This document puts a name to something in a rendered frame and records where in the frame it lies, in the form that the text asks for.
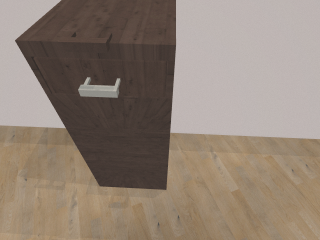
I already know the cabinet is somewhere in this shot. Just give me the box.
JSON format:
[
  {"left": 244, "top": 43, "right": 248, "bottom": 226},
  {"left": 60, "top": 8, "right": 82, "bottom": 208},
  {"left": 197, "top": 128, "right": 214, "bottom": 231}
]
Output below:
[{"left": 15, "top": 0, "right": 176, "bottom": 190}]

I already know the handle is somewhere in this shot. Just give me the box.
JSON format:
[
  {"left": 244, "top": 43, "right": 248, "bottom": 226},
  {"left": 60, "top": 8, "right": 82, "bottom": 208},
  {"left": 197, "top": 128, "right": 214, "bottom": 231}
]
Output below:
[
  {"left": 78, "top": 77, "right": 121, "bottom": 98},
  {"left": 58, "top": 37, "right": 110, "bottom": 53}
]

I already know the drawer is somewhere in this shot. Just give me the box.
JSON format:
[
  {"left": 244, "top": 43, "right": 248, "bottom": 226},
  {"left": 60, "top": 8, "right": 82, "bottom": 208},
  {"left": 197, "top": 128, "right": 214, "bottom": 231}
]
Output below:
[{"left": 33, "top": 56, "right": 167, "bottom": 98}]

